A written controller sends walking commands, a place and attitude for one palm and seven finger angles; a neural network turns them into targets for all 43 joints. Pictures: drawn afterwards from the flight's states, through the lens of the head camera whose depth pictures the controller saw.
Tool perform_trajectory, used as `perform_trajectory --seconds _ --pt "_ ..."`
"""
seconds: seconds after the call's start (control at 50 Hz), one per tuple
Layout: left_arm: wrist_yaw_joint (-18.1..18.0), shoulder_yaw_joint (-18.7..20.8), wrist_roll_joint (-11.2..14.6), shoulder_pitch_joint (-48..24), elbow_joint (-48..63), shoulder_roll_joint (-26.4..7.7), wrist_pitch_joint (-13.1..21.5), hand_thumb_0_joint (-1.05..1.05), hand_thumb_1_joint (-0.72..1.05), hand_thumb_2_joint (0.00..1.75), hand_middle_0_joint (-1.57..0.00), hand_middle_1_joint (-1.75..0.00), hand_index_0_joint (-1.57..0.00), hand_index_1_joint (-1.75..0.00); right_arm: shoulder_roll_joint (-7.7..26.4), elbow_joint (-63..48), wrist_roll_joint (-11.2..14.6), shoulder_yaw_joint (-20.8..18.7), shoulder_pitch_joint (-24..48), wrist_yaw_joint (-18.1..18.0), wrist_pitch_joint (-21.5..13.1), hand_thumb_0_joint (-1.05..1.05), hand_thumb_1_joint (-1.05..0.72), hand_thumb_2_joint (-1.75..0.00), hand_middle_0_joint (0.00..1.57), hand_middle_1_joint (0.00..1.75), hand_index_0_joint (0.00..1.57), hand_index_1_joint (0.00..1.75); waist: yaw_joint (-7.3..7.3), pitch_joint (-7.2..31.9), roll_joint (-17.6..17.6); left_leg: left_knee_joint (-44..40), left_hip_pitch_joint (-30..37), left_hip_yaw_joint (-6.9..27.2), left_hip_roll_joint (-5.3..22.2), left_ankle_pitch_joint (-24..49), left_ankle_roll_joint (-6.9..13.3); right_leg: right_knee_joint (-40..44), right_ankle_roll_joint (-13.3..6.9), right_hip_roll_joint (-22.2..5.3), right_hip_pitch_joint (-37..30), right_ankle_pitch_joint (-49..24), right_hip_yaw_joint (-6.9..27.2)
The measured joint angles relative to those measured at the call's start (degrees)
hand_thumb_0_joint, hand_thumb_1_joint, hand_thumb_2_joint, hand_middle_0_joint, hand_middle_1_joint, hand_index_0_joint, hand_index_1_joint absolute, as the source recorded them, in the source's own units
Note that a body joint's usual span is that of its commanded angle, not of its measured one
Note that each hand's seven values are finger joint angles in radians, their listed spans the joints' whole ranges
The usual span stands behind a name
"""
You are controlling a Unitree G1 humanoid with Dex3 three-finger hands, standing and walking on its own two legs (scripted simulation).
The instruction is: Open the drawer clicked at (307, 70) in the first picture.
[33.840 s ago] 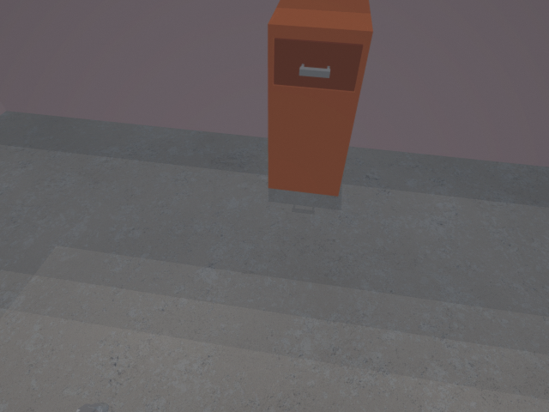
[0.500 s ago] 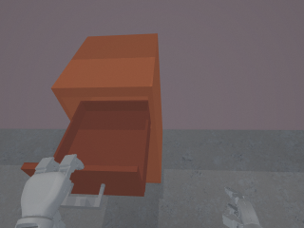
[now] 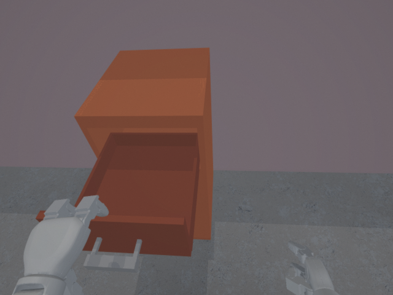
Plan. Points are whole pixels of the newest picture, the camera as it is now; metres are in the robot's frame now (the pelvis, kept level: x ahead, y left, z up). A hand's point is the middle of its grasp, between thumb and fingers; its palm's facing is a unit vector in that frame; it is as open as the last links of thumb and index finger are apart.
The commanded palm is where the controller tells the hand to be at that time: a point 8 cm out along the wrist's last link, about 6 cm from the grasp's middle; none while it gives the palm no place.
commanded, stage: draw the hand back to the body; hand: left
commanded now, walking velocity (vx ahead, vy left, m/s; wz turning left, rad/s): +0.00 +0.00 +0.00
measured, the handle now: (115, 253) +0.21 +0.24 -0.08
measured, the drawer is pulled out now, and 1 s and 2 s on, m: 0.30 0.30 0.30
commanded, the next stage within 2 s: step back with the hand held close in 1.58 s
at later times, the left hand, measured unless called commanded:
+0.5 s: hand (64, 242) +0.16 +0.26 +0.09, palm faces +0.05 -0.08 -1.00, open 13.9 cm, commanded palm +0.14 +0.26 +0.15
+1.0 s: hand (71, 212) +0.19 +0.23 +0.15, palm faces +0.38 -0.84 -0.39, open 12.0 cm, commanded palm +0.13 +0.27 +0.17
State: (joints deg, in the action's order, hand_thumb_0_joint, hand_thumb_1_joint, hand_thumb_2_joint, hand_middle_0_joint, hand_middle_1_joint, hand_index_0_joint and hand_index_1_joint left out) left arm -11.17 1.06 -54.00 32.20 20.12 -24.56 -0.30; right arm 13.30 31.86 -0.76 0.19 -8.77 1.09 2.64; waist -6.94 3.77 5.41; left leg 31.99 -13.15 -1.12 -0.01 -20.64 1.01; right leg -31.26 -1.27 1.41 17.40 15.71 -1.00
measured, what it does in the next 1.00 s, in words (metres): stands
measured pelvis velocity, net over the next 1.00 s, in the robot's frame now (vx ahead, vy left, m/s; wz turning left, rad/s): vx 0.01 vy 0.00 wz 0.04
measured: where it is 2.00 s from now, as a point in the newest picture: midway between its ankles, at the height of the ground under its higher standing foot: outside the picture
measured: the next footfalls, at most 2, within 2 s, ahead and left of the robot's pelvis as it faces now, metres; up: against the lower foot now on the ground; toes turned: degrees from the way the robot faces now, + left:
none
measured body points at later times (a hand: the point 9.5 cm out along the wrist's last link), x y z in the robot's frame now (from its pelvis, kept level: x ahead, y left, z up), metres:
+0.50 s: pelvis +0.00 +0.01 +0.00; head +0.00 -0.02 +0.45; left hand +0.15 +0.26 +0.15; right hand +0.22 -0.19 -0.08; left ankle -0.04 +0.11 -0.73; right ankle +0.01 -0.11 -0.73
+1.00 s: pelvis +0.01 +0.00 +0.01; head +0.00 -0.02 +0.46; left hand +0.16 +0.27 +0.18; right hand +0.20 -0.21 -0.07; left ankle -0.04 +0.11 -0.73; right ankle +0.01 -0.11 -0.73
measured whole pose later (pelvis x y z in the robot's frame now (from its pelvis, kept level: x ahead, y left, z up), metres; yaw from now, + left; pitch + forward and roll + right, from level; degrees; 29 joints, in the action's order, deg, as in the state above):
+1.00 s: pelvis +0.01 +0.00 +0.01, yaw +2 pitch -3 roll -1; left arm -6.0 13.9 1.8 31.0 26.1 -18.3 7.4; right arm 11.4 36.0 -0.5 1.2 -11.9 -3.7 -9.1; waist -2.8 -0.5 2.8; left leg 23.2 -3.2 0.9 -0.2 -17.2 0.7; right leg -22.3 -1.3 1.2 6.7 13.0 -2.9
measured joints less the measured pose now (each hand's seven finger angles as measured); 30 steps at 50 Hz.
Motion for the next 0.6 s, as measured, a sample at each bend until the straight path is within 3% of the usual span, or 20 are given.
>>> perform_trajectory --seconds 0.16,0.32,0.46,0.6 --pt "-0.1 1.0 0.1 1.4 1.7 -1.4 1.3 -0.01 -0.49 0.30 -0.32 -1.20 -0.32 -1.20 -0.1 0.0 0.0 0.2 -0.4 -0.1 0.1 0.01 -0.90 -0.90 0.21 0.30 0.20 0.30 0.03 0.0 -0.2 -0.2 0.5 -0.2 0.0 -0.1 0.2 0.6 0.2 0.1 -0.6 -0.2 0.3" --pt "1.2 2.7 2.2 1.3 2.7 -2.1 0.2 -0.01 -0.49 0.30 -0.32 -1.20 -0.32 -1.20 0.4 0.0 0.5 0.0 -0.3 -0.2 0.4 0.02 -0.90 -0.90 0.20 0.30 0.20 0.30 0.19 -0.1 0.1 -0.9 1.1 -0.1 -0.3 0.3 0.5 1.8 0.6 -0.2 -1.5 -0.7 0.1" --pt "2.4 2.2 2.1 1.4 4.4 -2.9 0.7 -0.01 -0.49 0.30 -0.32 -1.20 -0.32 -1.20 0.6 -0.8 0.5 0.2 -0.5 -0.4 0.4 0.01 -0.90 -0.90 0.20 0.30 0.20 0.30 -0.01 -0.3 0.2 -1.3 1.5 0.0 -0.5 0.5 0.7 2.3 0.8 -0.4 -2.0 -0.9 0.1" --pt "3.3 4.4 3.3 0.9 4.9 -4.3 0.4 -0.01 -0.49 0.30 -0.32 -1.20 -0.32 -1.20 0.3 -0.7 0.8 0.5 -0.3 -0.6 0.7 0.01 -0.90 -0.90 0.20 0.30 0.20 0.30 -0.10 -0.6 0.3 -2.1 2.2 0.2 -0.5 0.7 0.7 3.1 0.8 -0.4 -2.8 -1.2 -0.1"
